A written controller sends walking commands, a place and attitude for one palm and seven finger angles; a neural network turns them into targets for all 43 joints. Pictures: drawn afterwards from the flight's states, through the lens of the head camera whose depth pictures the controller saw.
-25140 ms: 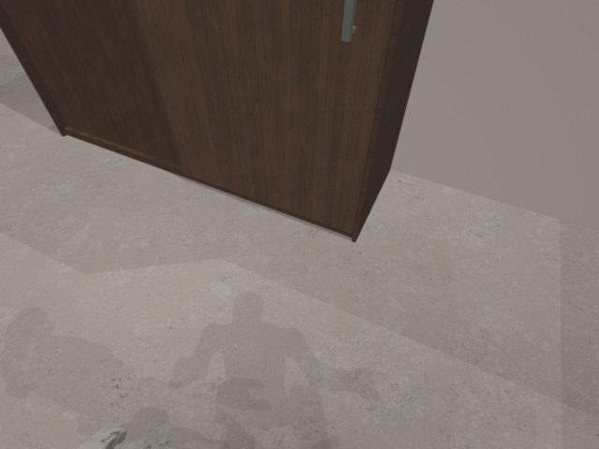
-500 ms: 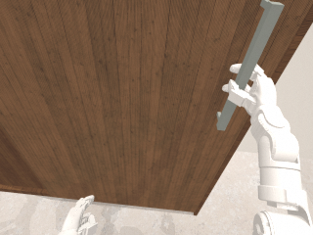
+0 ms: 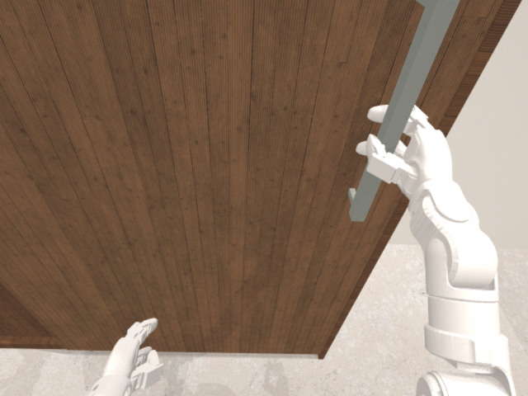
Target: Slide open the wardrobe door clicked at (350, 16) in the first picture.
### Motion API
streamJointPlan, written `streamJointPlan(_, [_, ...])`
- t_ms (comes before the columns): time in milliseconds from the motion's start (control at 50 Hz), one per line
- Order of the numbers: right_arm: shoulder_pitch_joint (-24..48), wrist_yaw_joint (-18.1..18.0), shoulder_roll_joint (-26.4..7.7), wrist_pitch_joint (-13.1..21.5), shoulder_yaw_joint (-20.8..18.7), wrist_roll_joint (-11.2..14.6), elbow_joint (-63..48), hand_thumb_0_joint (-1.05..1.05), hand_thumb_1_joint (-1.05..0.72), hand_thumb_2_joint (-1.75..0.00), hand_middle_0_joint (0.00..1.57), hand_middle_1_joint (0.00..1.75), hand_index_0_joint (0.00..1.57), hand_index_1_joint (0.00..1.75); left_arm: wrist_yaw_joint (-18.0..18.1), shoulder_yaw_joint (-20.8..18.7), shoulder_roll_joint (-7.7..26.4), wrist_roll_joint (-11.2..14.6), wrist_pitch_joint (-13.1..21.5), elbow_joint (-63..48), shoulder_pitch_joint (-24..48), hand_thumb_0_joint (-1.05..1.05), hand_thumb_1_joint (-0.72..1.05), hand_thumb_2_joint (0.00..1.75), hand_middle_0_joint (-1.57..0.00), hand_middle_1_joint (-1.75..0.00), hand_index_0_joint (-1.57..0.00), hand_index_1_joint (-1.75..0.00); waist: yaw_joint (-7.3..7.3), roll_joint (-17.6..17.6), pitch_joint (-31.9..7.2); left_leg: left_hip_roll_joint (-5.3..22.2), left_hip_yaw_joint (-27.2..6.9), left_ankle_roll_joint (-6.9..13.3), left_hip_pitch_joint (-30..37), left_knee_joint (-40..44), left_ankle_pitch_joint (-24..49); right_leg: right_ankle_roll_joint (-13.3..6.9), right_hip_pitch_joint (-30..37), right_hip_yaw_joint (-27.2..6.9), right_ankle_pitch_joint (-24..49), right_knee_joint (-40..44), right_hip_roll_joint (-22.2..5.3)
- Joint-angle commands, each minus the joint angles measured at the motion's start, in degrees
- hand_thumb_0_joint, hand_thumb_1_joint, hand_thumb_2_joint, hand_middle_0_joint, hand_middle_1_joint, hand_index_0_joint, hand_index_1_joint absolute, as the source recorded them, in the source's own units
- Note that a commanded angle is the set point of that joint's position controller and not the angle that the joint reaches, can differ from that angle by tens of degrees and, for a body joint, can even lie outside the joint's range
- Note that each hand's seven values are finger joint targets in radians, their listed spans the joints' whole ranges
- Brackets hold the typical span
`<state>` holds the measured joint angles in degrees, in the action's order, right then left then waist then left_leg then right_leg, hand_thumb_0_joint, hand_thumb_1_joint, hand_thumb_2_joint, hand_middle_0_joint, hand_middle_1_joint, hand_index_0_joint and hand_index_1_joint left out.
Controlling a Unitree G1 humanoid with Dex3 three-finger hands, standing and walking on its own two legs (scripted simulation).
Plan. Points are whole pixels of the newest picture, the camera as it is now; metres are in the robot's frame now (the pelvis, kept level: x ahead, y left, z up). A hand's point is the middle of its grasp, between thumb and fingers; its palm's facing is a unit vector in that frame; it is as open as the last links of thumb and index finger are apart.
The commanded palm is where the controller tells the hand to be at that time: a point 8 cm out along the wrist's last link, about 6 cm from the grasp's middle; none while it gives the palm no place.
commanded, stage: tug the door sideways, standing still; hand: right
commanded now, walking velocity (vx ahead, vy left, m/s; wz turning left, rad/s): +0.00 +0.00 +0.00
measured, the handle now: (384, 126) +0.42 -0.15 +0.24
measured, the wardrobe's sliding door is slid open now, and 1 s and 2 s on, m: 0.00 0.03 0.29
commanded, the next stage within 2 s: step sideways, sliding the door along in 0.44 s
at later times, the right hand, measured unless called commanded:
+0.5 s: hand (363, 158) +0.36 -0.11 +0.23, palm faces +0.08 +1.00 -0.05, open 6.1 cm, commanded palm +0.33 -0.11 +0.23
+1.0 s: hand (347, 157) +0.38 -0.10 +0.22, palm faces +0.23 +0.97 -0.07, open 6.2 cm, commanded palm +0.35 -0.10 +0.22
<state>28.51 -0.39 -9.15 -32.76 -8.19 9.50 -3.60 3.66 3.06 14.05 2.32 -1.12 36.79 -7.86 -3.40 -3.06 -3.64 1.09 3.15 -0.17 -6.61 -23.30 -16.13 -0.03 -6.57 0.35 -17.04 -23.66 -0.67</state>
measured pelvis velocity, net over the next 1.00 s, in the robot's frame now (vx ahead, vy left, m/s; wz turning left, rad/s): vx -0.03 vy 0.06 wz -0.04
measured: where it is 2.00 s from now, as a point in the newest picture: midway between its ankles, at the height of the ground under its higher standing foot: outside the picture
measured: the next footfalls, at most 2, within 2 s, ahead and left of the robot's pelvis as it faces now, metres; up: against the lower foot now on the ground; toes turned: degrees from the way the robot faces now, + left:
right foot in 1.06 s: +0.03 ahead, -0.07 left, +0.00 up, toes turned -10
left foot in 1.44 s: +0.15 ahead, +0.35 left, -0.01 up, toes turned +0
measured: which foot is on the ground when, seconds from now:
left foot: down 0.00-1.00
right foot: down 0.00-0.82, up 0.84-1.00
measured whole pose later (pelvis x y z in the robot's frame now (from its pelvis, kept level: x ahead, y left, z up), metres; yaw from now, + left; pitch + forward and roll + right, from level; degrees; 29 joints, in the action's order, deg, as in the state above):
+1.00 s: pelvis -0.03 +0.06 -0.01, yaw -2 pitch -2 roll -2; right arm 37.5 -8.4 -11.7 2.4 -6.4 4.6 13.7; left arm 5.5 -0.8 14.2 1.2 0.0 41.4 -12.2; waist -2.8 -1.2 9.1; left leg -1.3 7.8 6.0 -11.0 -31.5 -18.5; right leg -0.4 -22.3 3.8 -23.5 -53.4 -1.3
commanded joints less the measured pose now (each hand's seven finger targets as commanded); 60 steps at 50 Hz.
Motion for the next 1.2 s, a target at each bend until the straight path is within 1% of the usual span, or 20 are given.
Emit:
streamJointPlan(0, [29.9, 2.0, -0.2, 5.1, 6.7, 0.8, -11.2, 0.0, -0.9, -0.9, 0.45, 1.4, 0.45, 1.4, 0.0, -1.9, 4.0, -0.3, 3.4, -8.9, 7.2, 0.0, 0.9, 0.9, -0.2, -0.3, -0.2, -0.3, 3.37, 3.5, -18.4, -1.2, 1.0, 1.5, 3.0, -2.5, 37.6, -1.4, 10.3, -0.4, 39.7, -2.7, 0.5])
streamJointPlan(500, [51.6, -1.5, 11.4, 15.6, 16.3, 0.3, 9.6, 0.0, -0.9, -0.9, 0.45, 1.4, 0.45, 1.4, -0.4, -1.6, 3.0, -0.1, 6.3, -4.9, 5.1, 0.0, 0.9, 0.9, -0.2, -0.3, -0.2, -0.3, 6.23, 0.8, -15.1, -1.6, 1.5, 2.6, -4.8, -0.6, 15.5, 0.5, 8.8, -4.0, 19.2, 0.4, -0.1])
streamJointPlan(520, [54.2, -2.0, 9.6, 15.8, 14.7, 0.2, 11.2, 0.0, -0.9, -0.9, 0.45, 1.4, 0.45, 1.4, -0.1, -1.6, 3.2, -0.1, 6.5, -3.9, 4.5, 0.0, 0.9, 0.9, -0.2, -0.3, -0.2, -0.3, 6.62, 0.7, -14.6, -1.6, 1.4, 2.6, -5.1, -0.1, 15.0, 0.6, 8.2, -3.8, 17.9, 0.6, 0.1])
streamJointPlan(540, [49.5, -5.8, -22.7, 25.7, -5.2, -4.5, 13.1, 0.0, -0.9, -0.9, 0.45, 1.4, 0.45, 1.4, 0.7, -2.2, 7.1, -1.4, 6.3, -3.8, 2.3, 0.0, 0.9, 0.9, -0.2, -0.3, -0.2, -0.3, 4.42, -0.6, -8.6, 0.6, -1.5, 0.7, -7.5, 0.0, 6.5, -2.1, -1.4, -3.9, 7.8, 2.4, -3.5])
streamJointPlan(560, [41.6, -5.4, -9.8, 29.4, 3.6, -5.0, 18.8, 0.0, -0.9, -0.9, 0.45, 1.4, 0.45, 1.4, 0.8, -2.4, 5.3, -1.7, 5.8, -3.0, 2.9, 0.0, 0.9, 0.9, -0.2, -0.3, -0.2, -0.3, 4.47, 3.6, -9.2, 0.8, -0.9, -0.1, -6.6, -2.2, 2.6, -2.8, -3.2, -5.2, 0.8, 3.1, -4.3])
streamJointPlan(580, [40.9, -4.7, -6.1, 32.3, 6.9, -4.3, 16.1, 0.0, -0.9, -0.9, 0.45, 1.4, 0.45, 1.4, 1.2, -2.8, 5.2, -1.7, 6.1, -4.0, 3.2, 0.0, 0.9, 0.9, -0.2, -0.3, -0.2, -0.3, 4.62, 1.6, -10.0, 0.0, -0.1, 0.1, -8.3, -6.4, -0.8, -3.7, -2.6, -8.9, -7.1, 5.8, -7.2])
streamJointPlan(620, [42.8, -4.7, -5.7, 35.5, 8.2, -3.9, 13.8, 0.0, -0.9, -0.9, 0.45, 1.4, 0.45, 1.4, 2.3, -3.3, 4.8, -1.5, 5.8, -5.1, 4.0, 0.0, 0.9, 0.9, -0.2, -0.3, -0.2, -0.3, 5.18, -5.2, -8.9, -1.9, 0.1, 0.3, -15.1, -17.4, -5.8, -8.0, -0.4, -17.0, -17.0, 9.4, -13.6])
streamJointPlan(660, [44.2, -5.2, -8.6, 37.0, 6.2, -3.6, 11.5, 0.0, -0.9, -0.9, 0.45, 1.4, 0.45, 1.4, 2.7, -3.7, 4.4, -1.5, 5.5, -5.1, 3.4, 0.0, 0.9, 0.9, -0.2, -0.3, -0.2, -0.3, 5.46, -4.4, -8.9, -1.3, -2.2, 0.8, -21.5, -24.3, -9.3, -12.1, 5.5, -22.9, -10.5, 8.4, -18.7])
streamJointPlan(740, [43.3, -5.4, -12.7, 38.4, 3.6, -3.9, 7.9, 0.0, -0.9, -0.9, 0.45, 1.4, 0.45, 1.4, 2.4, -4.1, 5.7, -1.1, 4.4, -5.6, 3.3, 0.0, 0.9, 0.9, -0.2, -0.3, -0.2, -0.3, 4.58, -6.8, -10.4, -1.2, -1.1, 2.0, -11.1, -11.2, -7.9, -9.5, 3.4, -12.0, 9.3, -3.3, -16.3])
streamJointPlan(760, [42.4, -5.0, -10.7, 38.8, 5.1, -3.9, 7.3, 0.0, -0.9, -0.9, 0.45, 1.4, 0.45, 1.4, 2.3, -4.0, 5.4, -0.8, 4.4, -6.1, 4.0, 0.0, 0.9, 0.9, -0.2, -0.3, -0.2, -0.3, 4.09, -6.0, -10.7, -0.5, -2.0, 2.8, -3.9, -5.2, -2.9, -7.7, -1.6, -7.5, 10.7, -8.3, -13.8])
streamJointPlan(780, [42.2, -4.8, -9.7, 39.0, 6.0, -4.3, 5.5, 0.0, -0.9, -0.9, 0.45, 1.4, 0.45, 1.4, 2.3, -4.0, 4.4, -0.2, 4.3, -7.0, 4.1, 0.0, 0.9, 0.9, -0.2, -0.3, -0.2, -0.3, 4.38, 2.2, -11.9, 4.1, -8.2, 4.9, 2.7, 1.2, 0.5, -4.8, -7.6, -0.4, 8.2, -17.0, -8.5])
streamJointPlan(800, [41.8, -5.1, -11.0, 38.9, 5.0, -4.9, 5.2, 0.0, -0.9, -0.9, 0.45, 1.4, 0.45, 1.4, 2.4, -4.2, 3.4, -0.3, 4.3, -7.5, 5.5, 0.0, 0.9, 0.9, -0.2, -0.3, -0.2, -0.3, 4.16, 14.0, -11.1, 13.1, -22.1, 9.5, 7.3, 6.2, 3.8, -2.1, -18.0, 3.4, -4.0, -26.4, -2.1])
streamJointPlan(840, [39.6, -4.8, -8.8, 38.5, 5.8, -4.9, 7.6, 0.0, -0.9, -0.9, 0.45, 1.4, 0.45, 1.4, 2.1, -5.5, 4.3, -0.2, 5.1, -5.7, 5.9, 0.0, 0.9, 0.9, -0.2, -0.3, -0.2, -0.3, 2.53, 13.8, -5.5, 18.2, -29.4, 14.1, 6.9, 7.7, 5.7, -0.9, -27.3, -2.6, -14.3, -43.2, -0.1])
streamJointPlan(900, [42.7, -4.4, -4.9, 42.0, 8.7, -5.8, 0.1, 0.0, -0.9, -0.9, 0.45, 1.4, 0.45, 1.4, 1.7, -4.5, 2.3, -1.0, 5.5, -5.1, 3.4, 0.0, 0.9, 0.9, -0.2, -0.3, -0.2, -0.3, 3.65, 8.3, -8.6, 14.0, -14.2, 12.9, 11.4, -0.2, 32.9, -0.2, -22.9, 0.3, -8.3, -37.2, -1.7])
streamJointPlan(1000, [40.4, -4.3, -1.2, 43.6, 13.3, -5.9, -7.2, 0.0, -0.9, -0.9, 0.45, 1.4, 0.45, 1.4, 1.3, -4.6, 1.7, -1.3, 4.5, -7.8, 4.1, 0.0, 0.9, 0.9, -0.2, -0.3, -0.2, -0.3, 4.53, 7.5, -14.4, 9.0, -5.5, 7.0, 2.2, -10.7, 36.5, -1.6, 0.4, 6.0, 7.1, -6.7, -3.1])
streamJointPlan(1020, [41.0, -4.2, -0.6, 43.9, 14.6, -5.6, -8.5, 0.0, -0.9, -0.9, 0.45, 1.4, 0.45, 1.4, 0.8, -5.7, 3.2, -0.9, 4.5, -7.8, 2.9, 0.0, 0.9, 0.9, -0.2, -0.3, -0.2, -0.3, 6.57, 4.0, -17.0, 7.1, -3.3, 3.1, -10.5, -21.0, 30.4, -4.7, 16.0, -0.6, 17.4, -1.3, -9.0])
streamJointPlan(1040, [40.0, -3.7, 1.8, 44.1, 16.9, -4.4, -10.3, 0.0, -0.9, -0.9, 0.45, 1.4, 0.45, 1.4, 0.1, -7.0, 6.7, -0.6, 4.5, -9.0, 3.5, 0.0, 0.9, 0.9, -0.2, -0.3, -0.2, -0.3, 6.82, -11.4, -19.4, 0.3, -2.5, -0.5, -29.5, -38.4, 0.4, -13.1, 29.4, -23.9, 35.3, -1.1, -27.1])
streamJointPlan(1060, [42.7, -3.2, 4.2, 44.6, 18.1, -3.6, -10.9, 0.0, -0.9, -0.9, 0.45, 1.4, 0.45, 1.4, -1.7, -6.4, 4.7, -0.2, 4.5, -9.4, 6.2, 0.0, 0.9, 0.9, -0.2, -0.3, -0.2, -0.3, 6.16, -10.3, -20.4, -0.2, -10.8, 0.7, -32.4, -52.8, -14.1, -17.7, 28.6, -30.5, 39.0, -1.6, -34.6])
streamJointPlan(1100, [45.7, -2.7, -1.3, 45.0, 14.7, -4.6, -16.8, 0.0, -0.9, -0.9, 0.45, 1.4, 0.45, 1.4, -2.7, -7.5, 4.5, -0.1, 4.7, -8.0, 6.6, 0.0, 0.9, 0.9, -0.2, -0.3, -0.2, -0.3, 6.54, -2.1, -14.4, 3.6, -11.3, 2.1, -40.5, -53.3, -13.5, -16.3, 28.1, -22.1, 43.4, -4.0, -32.5])
streamJointPlan(1180, [41.4, -1.3, 3.4, 42.9, 18.7, -5.6, -14.7, 0.0, -0.9, -0.9, 0.45, 1.4, 0.45, 1.4, -3.3, -8.0, 5.2, 0.2, 4.7, -8.7, 5.7, 0.0, 0.9, 0.9, -0.2, -0.3, -0.2, -0.3, 6.29, -5.3, -11.9, 3.9, -4.0, -0.3, -28.9, -39.2, -4.0, -10.3, 15.5, -6.1, 34.3, -1.3, -24.3])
